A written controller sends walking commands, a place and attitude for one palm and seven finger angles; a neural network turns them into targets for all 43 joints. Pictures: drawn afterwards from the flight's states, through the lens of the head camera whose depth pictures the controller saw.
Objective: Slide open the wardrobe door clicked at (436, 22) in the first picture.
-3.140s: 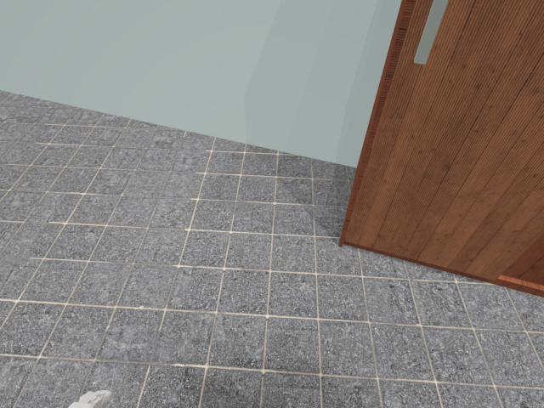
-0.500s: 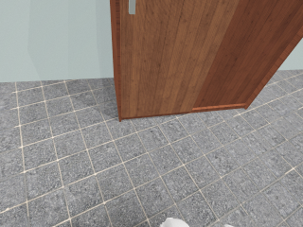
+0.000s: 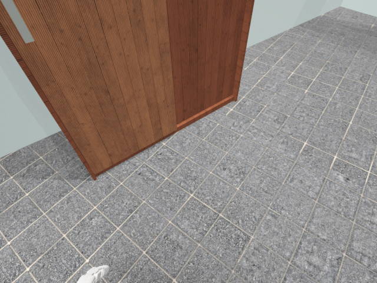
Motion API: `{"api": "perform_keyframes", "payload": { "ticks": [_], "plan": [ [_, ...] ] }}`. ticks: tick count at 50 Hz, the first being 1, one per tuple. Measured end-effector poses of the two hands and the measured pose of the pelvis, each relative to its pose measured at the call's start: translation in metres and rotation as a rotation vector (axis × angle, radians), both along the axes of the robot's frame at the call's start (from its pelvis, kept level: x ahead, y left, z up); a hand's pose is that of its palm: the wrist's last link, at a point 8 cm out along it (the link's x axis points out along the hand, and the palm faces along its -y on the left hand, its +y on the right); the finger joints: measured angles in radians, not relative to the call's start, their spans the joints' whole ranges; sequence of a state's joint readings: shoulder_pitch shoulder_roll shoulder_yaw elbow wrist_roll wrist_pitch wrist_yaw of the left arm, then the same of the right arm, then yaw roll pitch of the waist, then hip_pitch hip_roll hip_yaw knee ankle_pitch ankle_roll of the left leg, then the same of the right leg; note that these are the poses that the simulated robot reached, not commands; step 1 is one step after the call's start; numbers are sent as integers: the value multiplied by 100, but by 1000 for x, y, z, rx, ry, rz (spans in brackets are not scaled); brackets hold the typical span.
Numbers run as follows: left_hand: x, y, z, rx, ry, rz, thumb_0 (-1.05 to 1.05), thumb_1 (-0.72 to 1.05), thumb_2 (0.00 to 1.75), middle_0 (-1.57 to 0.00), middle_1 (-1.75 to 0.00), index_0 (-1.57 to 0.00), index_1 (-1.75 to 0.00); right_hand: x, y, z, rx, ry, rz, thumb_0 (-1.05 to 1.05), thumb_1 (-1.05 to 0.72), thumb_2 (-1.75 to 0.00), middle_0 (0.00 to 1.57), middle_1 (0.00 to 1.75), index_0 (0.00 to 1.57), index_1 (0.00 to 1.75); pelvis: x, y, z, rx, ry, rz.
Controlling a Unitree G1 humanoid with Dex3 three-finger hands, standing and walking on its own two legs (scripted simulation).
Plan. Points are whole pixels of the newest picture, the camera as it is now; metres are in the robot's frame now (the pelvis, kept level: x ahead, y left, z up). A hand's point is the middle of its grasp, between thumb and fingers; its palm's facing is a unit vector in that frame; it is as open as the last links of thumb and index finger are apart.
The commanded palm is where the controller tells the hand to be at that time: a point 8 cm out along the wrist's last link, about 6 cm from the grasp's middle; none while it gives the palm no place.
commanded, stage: walk to a spot facing it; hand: left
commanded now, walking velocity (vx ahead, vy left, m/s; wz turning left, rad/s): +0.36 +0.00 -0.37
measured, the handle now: out of the picture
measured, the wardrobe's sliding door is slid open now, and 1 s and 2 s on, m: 0.00 0.00 0.00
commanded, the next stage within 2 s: turn to face it in 0.82 s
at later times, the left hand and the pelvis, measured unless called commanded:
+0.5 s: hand (102, 279) +0.18 +0.23 -0.19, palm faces -0.10 -0.99 -0.13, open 7.4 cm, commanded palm none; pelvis +0.20 +0.05 +0.00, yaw -12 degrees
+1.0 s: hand (148, 168) +0.49 +0.15 -0.16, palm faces -0.44 -0.88 -0.20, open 7.4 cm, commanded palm none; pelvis +0.31 +0.03 +0.00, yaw -26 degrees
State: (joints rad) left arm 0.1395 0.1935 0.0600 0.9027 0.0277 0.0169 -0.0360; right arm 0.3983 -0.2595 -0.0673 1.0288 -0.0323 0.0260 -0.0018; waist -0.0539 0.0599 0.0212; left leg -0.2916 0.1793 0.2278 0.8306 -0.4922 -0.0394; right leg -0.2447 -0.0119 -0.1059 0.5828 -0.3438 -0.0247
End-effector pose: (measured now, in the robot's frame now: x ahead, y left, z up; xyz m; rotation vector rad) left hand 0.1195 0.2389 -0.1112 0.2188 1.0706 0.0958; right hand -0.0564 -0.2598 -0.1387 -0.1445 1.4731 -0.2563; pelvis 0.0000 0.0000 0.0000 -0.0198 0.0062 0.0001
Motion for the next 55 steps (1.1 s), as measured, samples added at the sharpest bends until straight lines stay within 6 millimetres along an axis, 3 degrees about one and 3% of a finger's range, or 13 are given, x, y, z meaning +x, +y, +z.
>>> {"api": "perform_keyframes", "payload": {
  "ticks": [2,5,10,16,20,22,25,29,33,37,43,50,55],
  "plan": [
    [5,-6,4,3,-14,8,0,91,90,-20,-30,-20,-30,12,-4,1,9,0,-7,1,-91,-90,20,30,20,30,12,-4,4,-1,-8,-15],
    [3,-10,5,8,30,10,0,90,90,-20,-30,-20,-30,52,-7,9,11,-80,-14,1,-91,-90,20,30,20,30,32,-8,11,12,-12,-51],
    [-11,-12,-6,-7,174,5,0,90,90,-20,-30,-20,-30,136,-3,21,4,-239,-5,1,-91,-90,20,30,20,30,67,-6,15,7,-15,-88],
    [-22,-1,-28,-44,357,46,0,90,90,-20,-30,-20,-30,242,21,25,-1,-338,52,0,-91,-90,19,30,20,30,121,13,6,-21,-10,-118],
    [-9,18,-50,-67,469,63,1,90,90,-20,-30,-20,-30,307,43,21,-34,-400,85,0,-91,-90,20,30,20,30,167,32,-12,-27,-13,-141],
    [11,30,-56,-71,496,55,1,90,90,-20,-30,-20,-30,323,54,22,-50,-416,80,0,-91,-90,20,30,20,30,183,41,-14,-24,-25,-166],
    [60,45,-49,-60,457,12,1,91,90,-20,-30,-20,-30,325,67,28,-55,-396,23,0,-91,-90,20,30,20,30,204,51,-4,-28,-42,-209],
    [142,57,-35,-46,331,-46,1,91,90,-20,-30,-20,-30,311,78,38,-77,-347,-86,-1,-94,-89,20,30,21,30,229,60,11,-29,-43,-240],
    [215,58,-25,-35,220,-95,0,91,90,-20,-30,-20,-30,294,79,40,-93,-275,-154,-2,-95,-89,20,30,21,30,251,65,17,-24,-39,-277],
    [270,49,-19,-29,161,-145,0,91,90,-20,-30,-19,-30,279,89,33,-75,-213,-228,-1,-94,-90,20,30,20,30,270,65,17,-13,-38,-314],
    [328,17,-15,-23,139,-252,0,91,90,-20,-30,-19,-30,261,109,19,-13,-144,-342,0,-92,-90,20,30,20,30,292,57,13,1,-35,-379],
    [384,-46,-14,-2,109,-414,0,91,90,-20,-30,-19,-30,238,120,0,63,-63,-474,0,-91,-90,20,30,20,30,309,35,5,14,-18,-452],
    [402,-87,-14,-19,20,-450,0,91,90,-20,-30,-20,-30,230,112,-12,113,12,-497,0,-91,-90,20,30,20,30,318,14,-2,2,-12,-433]
  ]
}}
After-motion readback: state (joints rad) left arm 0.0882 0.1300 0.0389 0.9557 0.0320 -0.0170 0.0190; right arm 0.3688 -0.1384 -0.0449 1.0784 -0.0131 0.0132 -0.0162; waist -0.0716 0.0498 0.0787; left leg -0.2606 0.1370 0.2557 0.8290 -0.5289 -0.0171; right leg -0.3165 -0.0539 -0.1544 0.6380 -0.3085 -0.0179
